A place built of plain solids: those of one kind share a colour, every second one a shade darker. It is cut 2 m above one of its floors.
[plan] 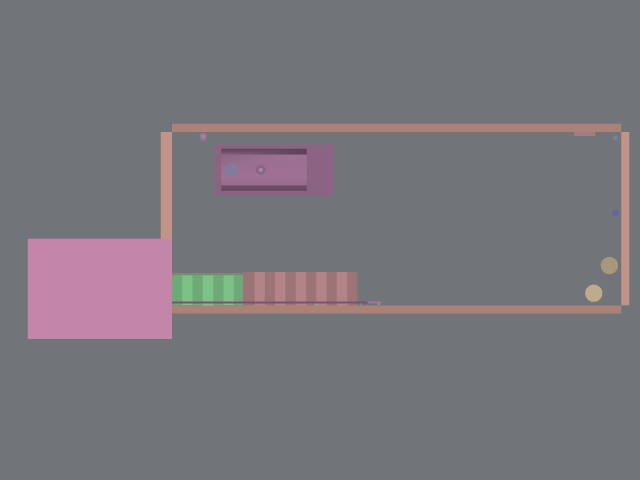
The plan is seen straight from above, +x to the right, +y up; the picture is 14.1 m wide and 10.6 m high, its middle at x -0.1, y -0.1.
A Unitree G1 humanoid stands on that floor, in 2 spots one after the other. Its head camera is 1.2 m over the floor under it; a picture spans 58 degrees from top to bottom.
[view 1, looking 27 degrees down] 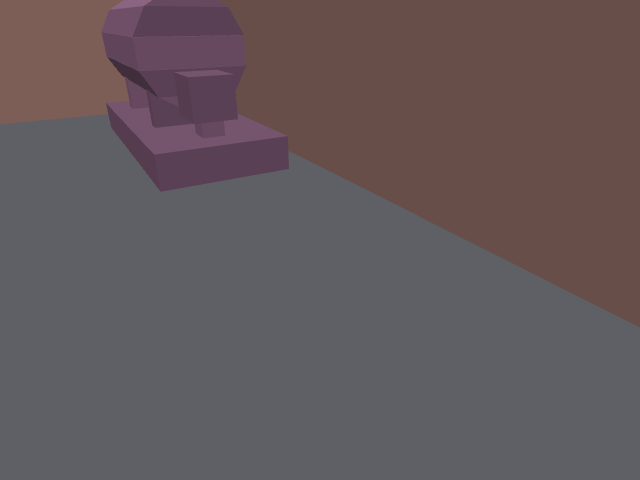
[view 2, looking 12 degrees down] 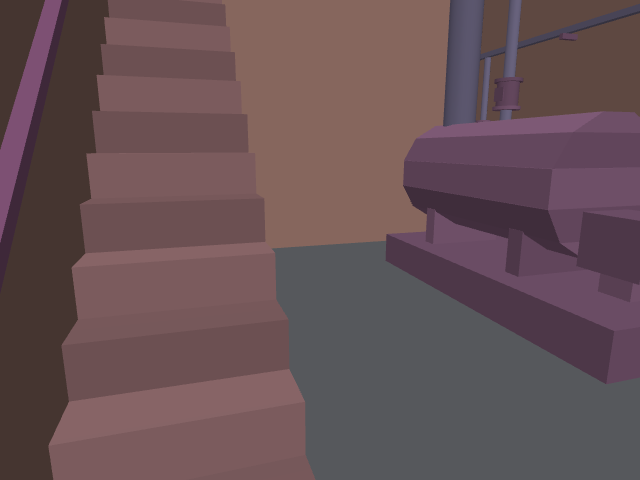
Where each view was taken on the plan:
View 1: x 3.58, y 0.31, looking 149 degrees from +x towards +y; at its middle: ground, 2.64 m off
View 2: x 1.73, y -1.13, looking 163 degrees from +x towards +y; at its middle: wall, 5.45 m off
